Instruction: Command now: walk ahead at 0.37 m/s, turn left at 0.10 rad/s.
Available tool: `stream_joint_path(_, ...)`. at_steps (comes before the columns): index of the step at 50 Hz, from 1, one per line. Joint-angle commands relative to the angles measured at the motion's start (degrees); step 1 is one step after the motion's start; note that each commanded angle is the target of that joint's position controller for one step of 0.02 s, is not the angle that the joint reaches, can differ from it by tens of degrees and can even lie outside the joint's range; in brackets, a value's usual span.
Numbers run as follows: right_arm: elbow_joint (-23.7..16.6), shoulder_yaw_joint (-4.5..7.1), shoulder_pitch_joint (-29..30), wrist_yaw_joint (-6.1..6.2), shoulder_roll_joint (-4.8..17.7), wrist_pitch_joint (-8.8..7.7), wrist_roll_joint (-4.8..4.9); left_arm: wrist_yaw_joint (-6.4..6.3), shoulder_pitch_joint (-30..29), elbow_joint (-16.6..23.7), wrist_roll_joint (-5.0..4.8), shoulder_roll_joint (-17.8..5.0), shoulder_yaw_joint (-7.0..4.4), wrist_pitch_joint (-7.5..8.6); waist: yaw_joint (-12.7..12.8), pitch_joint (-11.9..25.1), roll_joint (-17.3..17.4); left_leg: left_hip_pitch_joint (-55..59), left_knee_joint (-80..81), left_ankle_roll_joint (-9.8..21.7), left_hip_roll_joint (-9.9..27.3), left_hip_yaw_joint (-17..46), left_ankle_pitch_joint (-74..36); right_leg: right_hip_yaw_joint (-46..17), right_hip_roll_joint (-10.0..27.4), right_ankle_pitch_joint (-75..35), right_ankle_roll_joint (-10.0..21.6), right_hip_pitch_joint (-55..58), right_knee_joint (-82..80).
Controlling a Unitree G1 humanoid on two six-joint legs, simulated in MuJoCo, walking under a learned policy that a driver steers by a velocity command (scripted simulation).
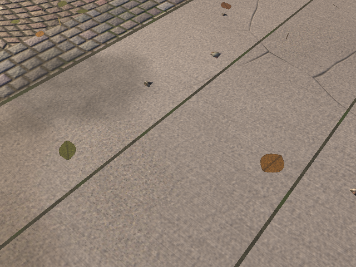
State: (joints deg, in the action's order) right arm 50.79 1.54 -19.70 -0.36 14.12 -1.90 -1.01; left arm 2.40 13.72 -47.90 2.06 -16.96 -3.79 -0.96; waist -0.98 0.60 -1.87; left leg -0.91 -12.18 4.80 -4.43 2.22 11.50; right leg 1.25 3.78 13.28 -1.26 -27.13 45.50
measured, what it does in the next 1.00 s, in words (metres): walks ahead: right foot, then left foot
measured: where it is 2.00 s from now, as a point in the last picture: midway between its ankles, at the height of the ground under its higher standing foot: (227, 164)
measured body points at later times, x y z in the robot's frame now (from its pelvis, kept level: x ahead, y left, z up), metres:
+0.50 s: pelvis +0.23 -0.07 +0.00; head +0.25 -0.09 +0.45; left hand +0.21 +0.18 -0.14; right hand +0.34 -0.32 -0.14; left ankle +0.33 +0.08 -0.68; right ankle +0.16 -0.14 -0.75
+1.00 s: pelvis +0.51 -0.04 +0.00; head +0.54 -0.03 +0.45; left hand +0.64 +0.21 -0.14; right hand +0.48 -0.30 -0.14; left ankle +0.49 +0.03 -0.75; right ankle +0.56 -0.20 -0.67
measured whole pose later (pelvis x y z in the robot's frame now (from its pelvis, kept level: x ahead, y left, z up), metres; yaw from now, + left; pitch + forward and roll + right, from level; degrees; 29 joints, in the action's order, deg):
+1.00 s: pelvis +0.51 -0.04 +0.00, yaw -10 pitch +0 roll +1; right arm 55.7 2.4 -20.1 0.4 13.3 -6.0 -0.9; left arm 2.3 12.0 -51.5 1.5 -15.1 -3.4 0.2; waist -0.6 -2.7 -2.2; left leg -3.4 -15.2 4.6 -2.6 -12.1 12.0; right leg -0.5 5.7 7.8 3.2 -36.2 59.9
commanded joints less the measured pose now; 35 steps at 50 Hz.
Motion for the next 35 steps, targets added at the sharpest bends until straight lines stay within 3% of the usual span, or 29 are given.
stream_joint_path(1, -1.3, 2.40, -1.9, 0.25, 9.8, -1.48, -0.05, -0.03, -8.9, 5.9, -0.24, -3.1, -0.34, 1.79, -2.5, -6.8, 6.8, -0.4, 7.5, 9.4, 17.0, 13.8, 10.5, 0.1, 0.4, -1.0, 0.3, -9.2, -4.3)
stream_joint_path(6, 0.3, 2.70, -2.9, 0.15, 10.5, -2.30, -0.21, -0.17, -10.6, 7.8, -0.52, -3.1, -0.11, 2.68, -1.8, -7.7, 6.8, -3.2, 4.6, 8.5, 17.8, 12.4, 4.3, 1.1, -0.6, 0.2, 2.8, -1.8, -10.6)
stream_joint_path(8, 0.5, 2.85, -0.9, 0.15, 11.1, -2.32, 0.14, -0.70, -4.8, 6.4, -0.49, -3.0, -0.31, 3.20, 2.0, -6.3, 5.9, -7.5, -0.5, 6.6, 16.8, 9.9, -4.0, 2.9, -2.6, -1.2, 4.2, 9.8, -15.6)
stream_joint_path(9, 0.8, 2.59, -0.9, 0.12, 10.5, -2.44, 0.09, -1.40, 1.7, 4.1, -0.29, -4.1, -0.97, 3.70, 4.9, -3.5, 3.5, -10.8, -8.7, 5.1, 14.0, 7.2, -12.9, 3.4, -4.7, -0.7, 5.0, 20.1, -18.1)
stream_joint_path(10, 0.2, 1.83, -0.5, -0.01, 8.4, -2.69, 0.03, -2.39, 11.3, 1.6, 0.46, -8.0, -2.21, 4.44, 9.0, 2.5, -3.1, -16.5, -25.1, 3.0, 9.3, 2.0, -14.1, -5.1, 1.9, 6.2, 7.2, 32.0, -22.3)
stream_joint_path(11, -2.2, 0.51, -2.0, -0.11, 3.1, -2.93, 0.75, -2.66, 18.3, 0.9, 0.97, -15.2, -3.53, 4.81, 9.4, 7.9, -16.5, -31.5, -45.2, -0.1, 0.3, -4.2, 9.6, -31.8, 17.7, 21.6, 12.1, 42.3, -32.0)
stream_joint_path(12, -1.3, 1.65, -2.6, 0.00, 7.5, -2.61, -0.69, -2.22, 15.4, 0.3, -0.33, -12.7, -2.83, 4.35, 6.4, 5.1, -10.8, -36.9, -53.5, 0.9, -0.1, 2.1, 17.1, -42.7, 19.3, 26.3, 14.1, 36.8, -36.7)
stream_joint_path(13, -1.0, 1.99, -1.6, -0.40, 8.3, -2.44, -0.83, -1.79, 8.7, 1.9, -0.88, -8.9, -1.83, 4.14, 3.3, -0.8, -4.4, -38.3, -55.7, 1.8, 4.2, 3.4, 12.0, -34.3, 17.5, 26.8, 13.5, 31.2, -35.5)
stream_joint_path(14, -0.8, 1.77, 0.0, -1.07, 7.7, -2.51, -0.64, -1.41, 4.6, 2.7, -1.01, -5.7, -1.00, 4.40, 2.0, -3.2, -1.3, -36.9, -54.0, 1.7, 6.5, 2.6, 7.4, -27.5, 14.5, 19.6, 12.6, 26.3, -36.1)
stream_joint_path(15, -0.6, 1.64, 0.4, -1.39, 6.7, -2.25, -0.56, -1.41, 2.9, 2.8, -0.99, -4.2, -0.41, 4.78, 0.9, -3.9, -1.3, -35.2, -51.7, 1.2, 8.1, 1.6, 4.8, -21.8, 11.7, 12.4, 11.3, 23.9, -37.0)
stream_joint_path(16, -0.1, 1.42, 0.1, -1.60, 6.2, -1.70, -1.14, -1.55, 2.9, 2.3, -1.05, -3.1, 0.03, 5.28, 0.3, -3.8, -2.4, -33.7, -50.4, 0.3, 9.0, 0.8, 3.0, -17.6, 9.8, 5.4, 10.6, 22.7, -37.5)
stream_joint_path(19, -0.2, 1.04, 2.0, -2.15, 5.0, -0.64, -1.34, -1.58, 6.6, -0.3, -1.51, -3.4, 0.11, 6.48, 0.0, -3.3, -2.1, -34.9, -50.1, -1.6, 9.4, -1.5, -0.5, -11.1, 8.0, -11.6, 11.4, 23.3, -37.8)
stream_joint_path(24, -4.1, 0.24, 14.1, -2.40, 3.6, -0.31, -1.25, -1.62, 11.5, -3.8, -1.80, -2.4, 0.67, 6.53, 1.8, -5.9, -1.5, -40.2, -39.0, -3.9, 9.6, -4.9, -7.5, -4.9, 5.6, -23.8, 11.8, 25.0, -38.5)
stream_joint_path(27, -5.9, -0.66, 20.3, -2.53, 2.2, -0.60, -0.85, -1.95, 13.3, -5.3, -1.70, -2.7, 0.82, 6.64, 3.2, -6.6, -2.0, -36.2, -28.1, -3.6, 7.9, -7.0, -12.0, -3.0, 5.1, -28.0, 11.2, 25.4, -38.4)
stream_joint_path(30, -7.1, -0.69, 23.2, -2.16, 2.9, -0.78, -0.66, -2.43, 14.7, -7.0, -1.40, -3.5, 0.80, 6.50, 3.4, -7.1, -2.1, -33.2, -22.0, -1.6, 6.5, -7.4, -11.9, -3.1, 7.3, -32.5, 11.1, 29.4, -37.7)
stream_joint_path(32, -7.1, -0.21, 21.6, -1.65, 4.0, -1.13, -0.72, -2.82, 13.9, -7.6, -1.23, -4.0, 0.81, 6.25, 1.7, -6.1, -2.1, -29.5, -20.0, 0.1, 5.1, -6.9, -8.3, -4.1, 8.4, -42.6, 10.7, 32.4, -33.2)
stream_joint_path(33, -6.0, 0.22, 17.9, -1.21, 4.9, -1.40, -0.73, -3.03, 12.7, -7.6, -1.03, -4.7, 0.66, 6.10, -0.1, -4.0, -2.7, -25.1, -19.3, 1.0, 3.6, -6.8, -5.4, -4.3, 8.4, -50.2, 10.1, 33.4, -28.6)
stream_joint_path(34, -3.9, 0.89, 11.3, -0.64, 6.2, -1.83, -0.69, -3.03, 11.9, -7.6, -0.80, -5.2, 0.53, 5.86, -2.7, -0.3, -2.8, -18.0, -17.7, 2.0, 2.0, -6.9, -3.4, -4.3, 7.7, -54.6, 9.5, 33.6, -20.9)
stream_joint_path(35, -1.1, 1.70, 1.9, 0.05, 7.8, -2.53, -1.21, -2.90, 11.1, -7.4, -1.15, -5.3, 0.60, 5.66, -6.8, 4.9, -1.3, -4.7, -14.2, 3.5, 3.3, -5.7, -5.8, -3.1, 5.6, -48.7, 8.7, 28.2, -9.6)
